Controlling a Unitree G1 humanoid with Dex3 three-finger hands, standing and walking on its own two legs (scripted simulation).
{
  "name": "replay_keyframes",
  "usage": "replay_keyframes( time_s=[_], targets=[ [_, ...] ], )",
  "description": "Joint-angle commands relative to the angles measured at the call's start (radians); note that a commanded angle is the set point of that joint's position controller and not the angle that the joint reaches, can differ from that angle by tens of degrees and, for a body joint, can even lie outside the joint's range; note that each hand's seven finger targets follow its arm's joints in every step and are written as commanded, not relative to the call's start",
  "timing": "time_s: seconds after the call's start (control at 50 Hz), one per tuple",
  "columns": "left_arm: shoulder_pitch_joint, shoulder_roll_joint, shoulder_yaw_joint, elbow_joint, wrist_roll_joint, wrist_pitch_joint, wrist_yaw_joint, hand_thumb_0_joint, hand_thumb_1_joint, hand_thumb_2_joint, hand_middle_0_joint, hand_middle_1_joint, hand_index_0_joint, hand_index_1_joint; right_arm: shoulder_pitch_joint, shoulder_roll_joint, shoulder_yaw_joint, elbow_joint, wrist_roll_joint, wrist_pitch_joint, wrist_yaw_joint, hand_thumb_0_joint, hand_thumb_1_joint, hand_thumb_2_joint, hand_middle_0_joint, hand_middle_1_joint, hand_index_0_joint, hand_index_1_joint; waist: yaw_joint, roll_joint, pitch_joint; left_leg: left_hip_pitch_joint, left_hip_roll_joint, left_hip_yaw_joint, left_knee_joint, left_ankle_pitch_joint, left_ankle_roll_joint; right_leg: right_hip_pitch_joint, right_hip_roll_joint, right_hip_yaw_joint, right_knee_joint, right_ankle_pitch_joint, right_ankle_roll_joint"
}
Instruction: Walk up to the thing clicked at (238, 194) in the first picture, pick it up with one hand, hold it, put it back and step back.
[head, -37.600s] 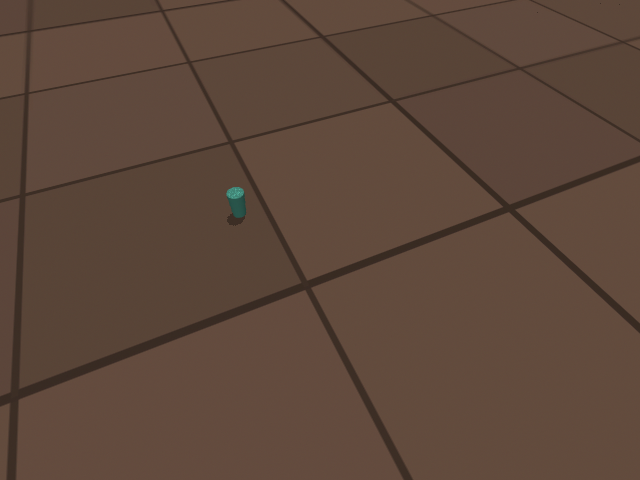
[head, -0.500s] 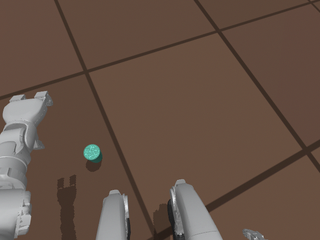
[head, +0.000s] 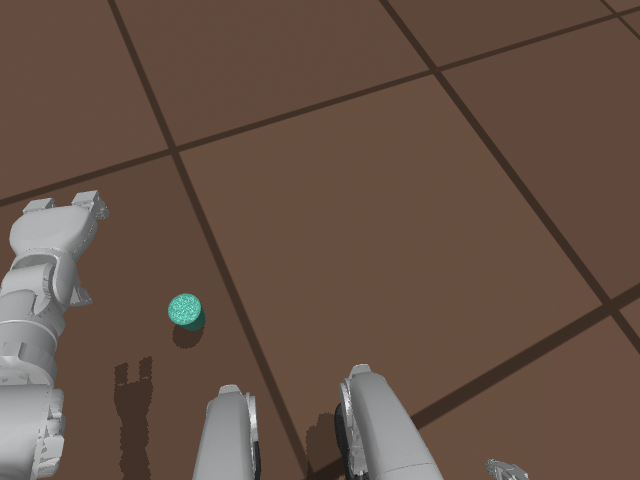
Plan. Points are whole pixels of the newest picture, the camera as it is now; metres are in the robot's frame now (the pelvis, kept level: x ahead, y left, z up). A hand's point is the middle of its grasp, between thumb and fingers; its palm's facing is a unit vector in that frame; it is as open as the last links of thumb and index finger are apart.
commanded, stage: stand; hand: left
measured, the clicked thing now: (189, 314) +0.45 +0.23 -0.57
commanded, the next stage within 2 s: none
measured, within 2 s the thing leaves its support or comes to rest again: neither
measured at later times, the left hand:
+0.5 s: hand (97, 391) +0.24 +0.22 -0.01, palm faces -0.25 -0.69 -0.68, open 7.7 cm
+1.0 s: hand (122, 454) +0.19 +0.17 +0.04, palm faces +0.10 -0.97 -0.24, open 7.4 cm
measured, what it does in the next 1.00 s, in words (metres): rises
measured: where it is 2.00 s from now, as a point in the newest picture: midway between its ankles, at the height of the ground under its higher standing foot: (302, 479)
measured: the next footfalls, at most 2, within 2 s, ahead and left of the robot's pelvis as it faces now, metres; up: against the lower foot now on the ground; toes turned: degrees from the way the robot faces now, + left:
none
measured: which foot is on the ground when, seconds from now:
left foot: down 0.00-1.00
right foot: down 0.00-1.00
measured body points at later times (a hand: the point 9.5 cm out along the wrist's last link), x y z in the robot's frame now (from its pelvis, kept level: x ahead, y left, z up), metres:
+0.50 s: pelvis +0.03 +0.00 +0.08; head +0.10 +0.01 +0.52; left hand +0.25 +0.25 +0.03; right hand +0.19 -0.24 -0.03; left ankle +0.03 +0.11 -0.59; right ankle +0.06 -0.15 -0.59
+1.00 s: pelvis +0.04 -0.02 +0.09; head +0.06 -0.01 +0.53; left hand +0.18 +0.22 +0.06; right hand +0.22 -0.25 +0.02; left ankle +0.03 +0.11 -0.59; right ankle +0.06 -0.15 -0.59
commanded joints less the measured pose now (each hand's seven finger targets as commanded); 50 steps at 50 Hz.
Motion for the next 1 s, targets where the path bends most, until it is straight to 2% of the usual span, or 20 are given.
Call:
replay_keyframes(
  time_s=[0.0,0.02,0.04,0.06,0.08,0.1,0.16,0.18,0.22,0.26,0.3,0.34,0.4,0.46,0.54,0.6,0.7,0.84,0.9,0.98],
  targets=[
    [-0.18,0.212,0.06,-0.242,-0.061,0.004,0.023,0.0,0.014,0.9,-0.2,-0.473,-0.2,-0.488,0.14,-0.189,-0.082,-0.069,0.005,-0.019,-0.013,0.0,-0.9,-0.9,0.2,0.3,0.2,0.3,0.044,0.167,-0.531,0.459,-0.011,0.002,-0.22,0.357,0.001,0.281,0.031,-0.036,-0.147,0.21,-0.079],
    [-0.149,0.223,0.077,-0.276,-0.082,0.009,0.019,0.0,0.094,0.9,-0.2,-0.393,-0.2,-0.408,0.142,-0.189,-0.085,-0.073,0.009,-0.019,-0.013,0.0,-0.9,-0.9,0.2,0.3,0.2,0.3,0.057,0.167,-0.562,0.487,-0.011,0.0,-0.233,0.376,-0.002,0.32,0.03,-0.038,-0.151,0.228,-0.078],
    [-0.108,0.2,0.077,-0.305,-0.109,0.017,0.014,0.0,0.174,0.9,-0.2,-0.313,-0.2,-0.328,0.134,-0.183,-0.083,-0.078,0.01,-0.02,-0.013,0.0,-0.9,-0.9,0.2,0.3,0.2,0.3,0.061,0.168,-0.553,0.493,-0.01,-0.001,-0.246,0.386,-0.004,0.339,0.03,-0.041,-0.153,0.243,-0.078],
    [-0.086,0.191,0.077,-0.379,-0.135,0.024,0.011,0.0,0.254,0.9,-0.2,-0.3,-0.2,-0.3,0.125,-0.178,-0.086,-0.088,0.016,-0.02,-0.016,0.0,-0.9,-0.9,0.2,0.3,0.2,0.3,0.068,0.162,-0.566,0.507,-0.012,0.005,-0.258,0.383,-0.001,0.373,0.033,-0.041,-0.171,0.249,-0.076],
    [-0.013,0.181,0.089,-0.39,-0.161,0.038,0.009,0.0,0.334,0.9,-0.2,-0.3,-0.2,-0.3,0.12,-0.178,-0.088,-0.088,0.02,-0.021,-0.02,0.0,-0.9,-0.9,0.2,0.3,0.2,0.3,0.077,0.152,-0.544,0.526,-0.012,0.003,-0.279,0.379,-0.003,0.394,0.031,-0.042,-0.189,0.25,-0.075],
    [0.047,0.126,0.066,-0.426,-0.198,0.05,0.003,0.0,0.414,0.9,-0.2,-0.3,-0.2,-0.3,0.104,-0.17,-0.083,-0.093,0.023,-0.024,-0.023,0.0,-0.9,-0.9,0.2,0.3,0.2,0.3,0.072,0.15,-0.504,0.528,-0.009,-0.001,-0.298,0.376,-0.005,0.389,0.033,-0.047,-0.198,0.247,-0.074],
    [0.178,0.108,0.086,-0.613,-0.297,0.085,-0.009,0.0,0.654,0.9,-0.2,-0.3,-0.2,-0.3,0.073,-0.165,-0.085,-0.107,0.038,-0.035,-0.037,0.0,-0.9,-0.9,0.2,0.3,0.2,0.3,0.105,0.157,-0.491,0.616,-0.004,-0.006,-0.361,0.392,-0.011,0.436,0.032,-0.047,-0.236,0.25,-0.072],
    [0.248,0.075,0.071,-0.612,-0.326,0.104,-0.013,0.0,0.734,0.9,-0.2,-0.3,-0.2,-0.3,0.055,-0.159,-0.077,-0.109,0.042,-0.038,-0.042,0.0,-0.9,-0.9,0.2,0.3,0.2,0.3,0.103,0.141,-0.439,0.615,-0.003,-0.012,-0.383,0.371,-0.013,0.446,0.031,-0.048,-0.25,0.242,-0.069],
    [0.306,0.0,0.035,-0.697,-0.391,0.128,-0.018,0.0,0.894,0.9,-0.2,-0.3,-0.2,-0.3,0.03,-0.149,-0.07,-0.115,0.048,-0.048,-0.055,0.0,-0.9,-0.9,0.2,0.3,0.2,0.3,0.084,0.11,-0.379,0.615,0.0,-0.014,-0.417,0.327,-0.008,0.472,0.033,-0.046,-0.285,0.233,-0.064],
    [0.372,-0.007,0.038,-0.775,-0.441,0.15,-0.018,0.0,0.899,0.9,-0.2,-0.3,-0.2,-0.3,0.015,-0.144,-0.066,-0.125,0.054,-0.062,-0.07,0.0,-0.9,-0.9,0.2,0.3,0.2,0.3,0.092,0.127,-0.356,0.651,-0.004,-0.002,-0.446,0.331,-0.009,0.509,0.032,-0.04,-0.318,0.235,-0.064],
    [0.507,-0.076,-0.002,-0.817,-0.486,0.18,-0.022,0.0,0.899,0.9,-0.2,-0.3,-0.2,-0.3,-0.008,-0.134,-0.057,-0.14,0.059,-0.075,-0.082,0.0,-0.9,-0.9,0.2,0.3,0.2,0.3,0.09,0.082,-0.307,0.653,-0.011,0.01,-0.468,0.328,-0.004,0.556,0.032,-0.035,-0.356,0.239,-0.064],
    [0.57,-0.096,0.001,-0.885,-0.542,0.21,-0.02,0.0,0.899,0.9,-0.2,-0.3,-0.2,-0.3,-0.024,-0.127,-0.053,-0.158,0.062,-0.09,-0.096,0.0,-0.9,-0.9,0.2,0.3,0.2,0.3,0.089,0.067,-0.273,0.66,-0.02,0.02,-0.493,0.327,-0.001,0.614,0.032,-0.027,-0.396,0.247,-0.062],
    [0.681,-0.13,-0.019,-0.993,-0.624,0.251,-0.032,0.0,0.899,0.9,-0.2,-0.3,-0.2,-0.3,-0.053,-0.119,-0.047,-0.188,0.06,-0.118,-0.11,0.0,-0.9,-0.9,0.2,0.3,0.2,0.3,0.086,0.064,-0.223,0.699,-0.018,0.017,-0.528,0.341,-0.003,0.639,0.028,-0.027,-0.427,0.254,-0.057],
    [0.849,-0.184,-0.038,-1.08,-0.698,0.295,-0.049,0.0,0.899,0.9,-0.2,-0.3,-0.2,-0.3,-0.074,-0.105,-0.038,-0.23,0.059,-0.144,-0.12,0.0,-0.9,-0.9,0.2,0.3,0.2,0.3,0.092,0.03,-0.175,0.718,-0.027,0.028,-0.56,0.34,0.002,0.695,0.028,-0.028,-0.473,0.256,-0.054],
    [1.015,-0.22,-0.037,-1.222,-0.797,0.337,-0.073,0.0,0.899,0.9,-0.2,-0.3,-0.2,-0.3,-0.087,-0.094,-0.033,-0.267,0.052,-0.184,-0.134,0.0,-0.9,-0.9,0.2,0.3,0.2,0.3,0.098,0.019,-0.143,0.738,-0.035,0.043,-0.574,0.368,0.004,0.725,0.027,-0.032,-0.496,0.273,-0.052],
    [1.061,-0.23,-0.024,-1.298,-0.852,0.354,-0.086,0.0,0.899,0.9,-0.2,-0.3,-0.2,-0.3,-0.087,-0.089,-0.029,-0.293,0.044,-0.21,-0.143,0.0,-0.9,-0.9,0.2,0.3,0.2,0.3,0.094,0.003,-0.102,0.718,-0.044,0.054,-0.566,0.346,0.011,0.718,0.02,-0.029,-0.514,0.262,-0.046],
    [1.113,-0.252,-0.004,-1.382,-0.958,0.38,-0.111,0.0,0.899,0.9,-0.2,-0.3,-0.2,-0.3,-0.078,-0.093,-0.027,-0.331,0.032,-0.252,-0.154,0.0,-0.9,-0.9,0.2,0.3,0.2,0.3,0.09,-0.002,-0.093,0.721,-0.047,0.055,-0.558,0.329,0.015,0.717,0.012,-0.024,-0.512,0.25,-0.045],
    [1.141,-0.283,0.03,-1.402,-1.081,0.438,-0.146,0.0,0.899,0.9,-0.2,-0.3,-0.2,-0.3,-0.065,-0.099,-0.017,-0.347,0.022,-0.287,-0.174,0.0,-0.9,-0.9,0.2,0.3,0.2,0.3,0.099,0.015,-0.105,0.716,-0.042,0.043,-0.55,0.343,0.011,0.725,0.009,-0.033,-0.496,0.259,-0.043],
    [1.162,-0.286,0.061,-1.412,-1.12,0.474,-0.156,0.0,0.899,0.9,-0.2,-0.3,-0.2,-0.3,-0.064,-0.103,-0.015,-0.361,0.027,-0.293,-0.183,0.0,-0.9,-0.9,0.2,0.3,0.2,0.3,0.11,0.008,-0.102,0.714,-0.041,0.037,-0.559,0.32,0.011,0.733,0.011,-0.039,-0.505,0.237,-0.043],
    [1.157,-0.302,0.063,-1.416,-1.156,0.516,-0.162,0.0,0.899,0.9,-0.2,-0.3,-0.2,-0.3,-0.061,-0.096,-0.004,-0.362,0.029,-0.304,-0.195,0.0,-0.9,-0.9,0.2,0.3,0.2,0.3,0.112,-0.012,-0.077,0.688,-0.041,0.035,-0.56,0.284,0.014,0.73,0.01,-0.043,-0.519,0.207,-0.04]
  ],
)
